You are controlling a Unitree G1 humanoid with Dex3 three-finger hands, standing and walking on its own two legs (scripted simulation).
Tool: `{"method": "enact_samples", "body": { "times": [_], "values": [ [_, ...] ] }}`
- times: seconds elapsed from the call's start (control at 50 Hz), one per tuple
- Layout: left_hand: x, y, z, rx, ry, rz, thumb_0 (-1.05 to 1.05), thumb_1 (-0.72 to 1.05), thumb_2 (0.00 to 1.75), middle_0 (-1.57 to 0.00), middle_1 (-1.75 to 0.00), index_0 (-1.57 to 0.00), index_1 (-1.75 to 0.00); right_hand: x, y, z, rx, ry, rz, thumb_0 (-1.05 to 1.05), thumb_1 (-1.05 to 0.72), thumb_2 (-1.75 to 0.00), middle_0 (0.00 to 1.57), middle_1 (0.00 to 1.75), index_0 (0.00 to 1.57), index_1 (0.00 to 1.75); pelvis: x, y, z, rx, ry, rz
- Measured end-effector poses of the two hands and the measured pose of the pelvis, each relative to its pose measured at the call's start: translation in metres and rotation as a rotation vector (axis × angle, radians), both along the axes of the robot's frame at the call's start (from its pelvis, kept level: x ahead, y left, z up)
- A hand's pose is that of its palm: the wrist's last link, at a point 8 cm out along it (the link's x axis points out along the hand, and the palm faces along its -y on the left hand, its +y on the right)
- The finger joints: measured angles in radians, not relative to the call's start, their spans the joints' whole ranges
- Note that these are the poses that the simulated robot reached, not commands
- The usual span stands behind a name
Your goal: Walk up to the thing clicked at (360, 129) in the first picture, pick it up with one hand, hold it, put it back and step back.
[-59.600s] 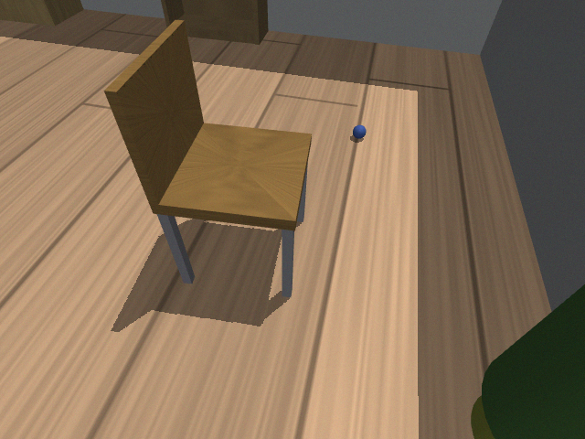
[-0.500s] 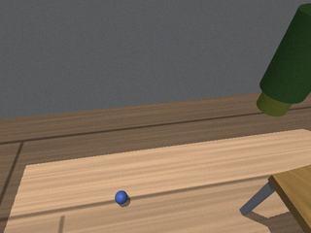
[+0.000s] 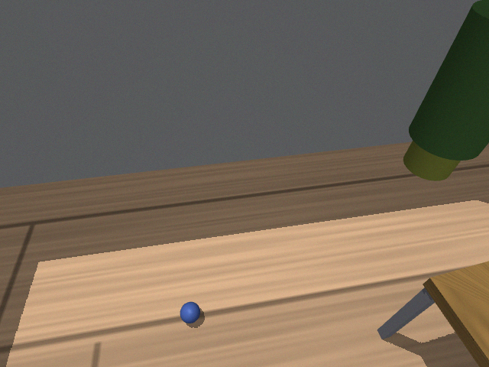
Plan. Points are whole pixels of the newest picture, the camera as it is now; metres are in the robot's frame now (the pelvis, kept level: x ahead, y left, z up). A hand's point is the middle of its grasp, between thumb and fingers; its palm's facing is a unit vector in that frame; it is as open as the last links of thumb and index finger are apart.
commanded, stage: stand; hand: left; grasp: from above
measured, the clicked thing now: (190, 312) +0.47 +0.22 -0.74
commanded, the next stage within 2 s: step back in 0.80 s
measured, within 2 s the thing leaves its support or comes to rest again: neither
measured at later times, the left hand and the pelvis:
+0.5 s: hand out of the picture +0.08 +0.25 -0.16, palm faces +0.01 -0.94 -0.33, open 7.4 cm; pelvis +0.00 +0.00 +0.00, yaw +0 degrees
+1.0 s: hand out of the picture +0.07 +0.27 -0.16, palm faces -0.01 -0.92 -0.39, open 7.4 cm; pelvis -0.03 +0.00 -0.01, yaw -1 degrees
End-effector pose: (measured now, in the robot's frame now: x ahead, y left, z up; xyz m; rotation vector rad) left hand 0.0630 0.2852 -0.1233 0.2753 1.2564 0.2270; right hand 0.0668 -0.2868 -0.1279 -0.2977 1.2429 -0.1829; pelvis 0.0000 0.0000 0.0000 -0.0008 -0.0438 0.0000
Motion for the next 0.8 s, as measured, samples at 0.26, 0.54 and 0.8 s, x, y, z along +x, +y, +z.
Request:
{"method": "enact_samples", "body": {
  "times": [0.26, 0.54, 0.8],
  "values": [
    [0.01, 0.004, 0.002, 0.006, -0.019, -0.009, 0.0, 0.9, 0.9, -0.2, -0.3, -0.2, -0.3, 0.006, -0.005, 0.005, -0.015, -0.016, -0.005, 0.01, -0.91, -0.9, 0.21, 0.3, 0.2, 0.3, 0.003, 0.001, 0.0, 0.0, -0.002, -0.003],
    [0.004, 0.007, 0.002, 0.005, -0.013, -0.016, 0.0, 0.9, 0.9, -0.2, -0.3, -0.2, -0.3, -0.002, -0.004, 0.005, -0.01, -0.006, -0.011, 0.01, -0.91, -0.9, 0.21, 0.3, 0.2, 0.3, 0.0, 0.002, 0.001, 0.0, -0.002, -0.005],
    [-0.002, 0.009, 0.001, 0.006, 0.013, -0.015, 0.0, 0.9, 0.9, -0.2, -0.3, -0.2, -0.3, -0.006, -0.004, 0.003, -0.01, 0.02, -0.013, 0.01, -0.91, -0.9, 0.21, 0.3, 0.2, 0.3, 0.003, 0.003, 0.001, 0.001, 0.005, -0.003]
  ]
}}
